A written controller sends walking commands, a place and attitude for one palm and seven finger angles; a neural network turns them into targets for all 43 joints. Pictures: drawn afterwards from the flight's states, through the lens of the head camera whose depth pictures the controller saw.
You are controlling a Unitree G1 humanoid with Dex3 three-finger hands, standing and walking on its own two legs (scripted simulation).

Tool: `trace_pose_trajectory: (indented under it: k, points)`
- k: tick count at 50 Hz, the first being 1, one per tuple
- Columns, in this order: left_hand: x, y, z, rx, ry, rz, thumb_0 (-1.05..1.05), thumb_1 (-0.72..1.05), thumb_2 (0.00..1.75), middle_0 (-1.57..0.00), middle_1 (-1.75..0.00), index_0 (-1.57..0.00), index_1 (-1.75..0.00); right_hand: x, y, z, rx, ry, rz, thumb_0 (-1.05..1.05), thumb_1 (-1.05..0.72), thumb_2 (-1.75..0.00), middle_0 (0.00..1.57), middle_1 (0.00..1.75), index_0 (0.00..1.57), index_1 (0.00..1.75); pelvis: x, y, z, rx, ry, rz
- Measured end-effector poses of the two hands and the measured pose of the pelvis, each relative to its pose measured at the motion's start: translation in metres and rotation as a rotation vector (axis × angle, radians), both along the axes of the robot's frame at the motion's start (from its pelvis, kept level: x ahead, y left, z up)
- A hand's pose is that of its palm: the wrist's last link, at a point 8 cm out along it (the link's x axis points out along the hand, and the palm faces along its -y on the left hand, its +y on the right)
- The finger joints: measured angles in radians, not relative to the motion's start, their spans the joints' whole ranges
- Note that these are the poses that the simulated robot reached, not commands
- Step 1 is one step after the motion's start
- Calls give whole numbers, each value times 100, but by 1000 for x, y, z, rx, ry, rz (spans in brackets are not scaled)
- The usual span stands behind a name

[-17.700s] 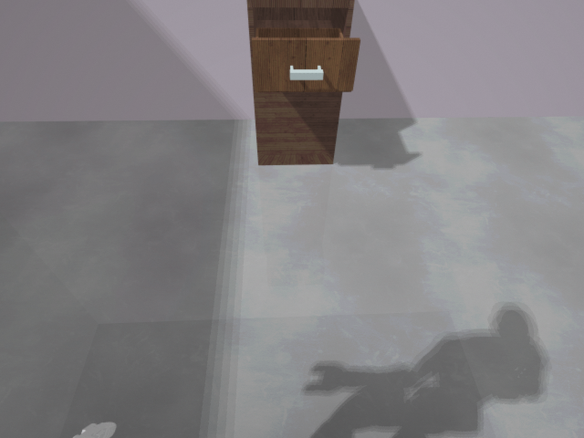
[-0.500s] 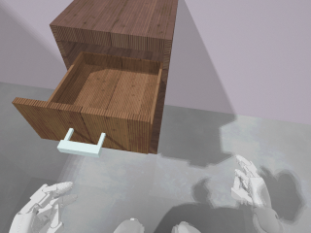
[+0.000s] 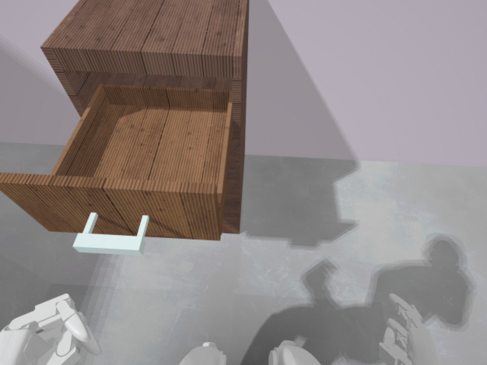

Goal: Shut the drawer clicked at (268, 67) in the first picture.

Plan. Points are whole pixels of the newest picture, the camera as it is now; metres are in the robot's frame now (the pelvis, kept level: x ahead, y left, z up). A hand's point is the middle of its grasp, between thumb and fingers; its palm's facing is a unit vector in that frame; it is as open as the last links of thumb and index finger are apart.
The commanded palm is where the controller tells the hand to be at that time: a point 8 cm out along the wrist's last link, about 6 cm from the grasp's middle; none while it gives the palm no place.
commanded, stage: raise the hand and make a fist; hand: left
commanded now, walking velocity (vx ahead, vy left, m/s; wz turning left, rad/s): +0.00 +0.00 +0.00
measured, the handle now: (114, 232) +0.33 +0.25 -0.02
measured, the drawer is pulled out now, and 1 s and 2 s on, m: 0.30 0.30 0.30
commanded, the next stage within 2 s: bring the fist close to the handle in 0.84 s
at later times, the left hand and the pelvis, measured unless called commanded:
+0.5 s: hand (71, 346) +0.15 +0.21 +0.08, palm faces +0.04 -1.00 -0.04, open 3.3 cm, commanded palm +0.11 +0.26 +0.09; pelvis +0.00 +0.04 +0.01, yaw +0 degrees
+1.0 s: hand (81, 337) +0.16 +0.20 +0.08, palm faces +0.04 -1.00 -0.06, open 3.3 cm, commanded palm +0.12 +0.26 +0.08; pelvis +0.01 +0.03 +0.00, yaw +0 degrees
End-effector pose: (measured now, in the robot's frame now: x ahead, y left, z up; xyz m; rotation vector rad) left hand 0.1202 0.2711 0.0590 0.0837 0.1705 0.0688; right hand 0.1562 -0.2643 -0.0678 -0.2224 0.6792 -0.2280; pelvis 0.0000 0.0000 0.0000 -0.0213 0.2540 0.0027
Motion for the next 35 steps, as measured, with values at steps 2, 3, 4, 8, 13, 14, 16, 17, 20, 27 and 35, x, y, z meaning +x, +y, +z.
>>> trace_pose_trajectory:
  k: [2,3,4,8,13,14,16,17,20,27,35]
  points:
    - [-4,-4,-7,-37,5,-31,1,91,90,-113,-130,-112,-131,9,4,6,-17,-42,27,1,-91,-90,20,30,19,30,-2,4,-1,-7,1,2]
    - [-5,-7,-8,-52,-2,-44,1,91,90,-115,-133,-114,-133,13,8,9,-23,-63,41,1,-91,-90,20,30,19,30,-3,6,-2,-10,-1,2]
    - [-4,-9,-8,-61,-16,-54,2,91,90,-117,-135,-117,-135,18,12,13,-25,-83,56,1,-91,-90,20,30,19,30,-4,8,-2,-13,-3,2]
    - [5,-11,4,-57,-111,-64,2,90,90,-125,-143,-125,-144,34,37,23,-8,-149,110,1,-91,-90,20,30,19,30,-5,15,-2,-22,-22,5]
    - [13,-9,22,-50,-149,-46,2,90,90,-133,-152,-133,-153,48,75,32,65,-204,155,1,-90,-90,20,30,20,30,-3,26,3,-28,-45,9]
    - [13,-10,24,-53,-137,-48,2,90,90,-134,-153,-134,-154,49,81,33,79,-211,162,1,-90,-89,20,30,20,30,-2,28,4,-28,-48,9]
    - [12,-13,24,-61,-107,-58,2,90,90,-136,-155,-136,-156,51,93,36,101,-220,177,1,-90,-89,20,30,20,30,-1,32,6,-29,-55,8]
    - [11,-14,24,-65,-90,-62,1,90,90,-137,-156,-137,-156,51,97,37,108,-221,184,1,-90,-89,20,30,20,30,-1,34,6,-29,-57,7]
    - [6,-16,22,-72,-52,-64,1,90,90,-138,-158,-138,-158,51,106,38,113,-210,201,1,-90,-89,21,30,20,30,1,37,8,-29,-58,5]
    - [6,-5,28,-43,-81,-15,2,90,90,-140,-159,-139,-160,44,105,29,81,-153,220,1,-90,-89,21,30,20,30,3,43,5,-36,-51,9]
    - [27,-18,22,-64,-67,-85,1,90,90,-140,-160,-140,-160,33,88,19,61,-94,159,1,-90,-89,21,30,20,30,9,45,3,-36,-27,-1]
